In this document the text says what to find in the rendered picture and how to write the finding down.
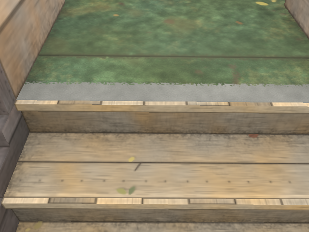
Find stairs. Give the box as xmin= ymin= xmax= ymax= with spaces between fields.
xmin=4 ymin=111 xmax=309 ymax=232

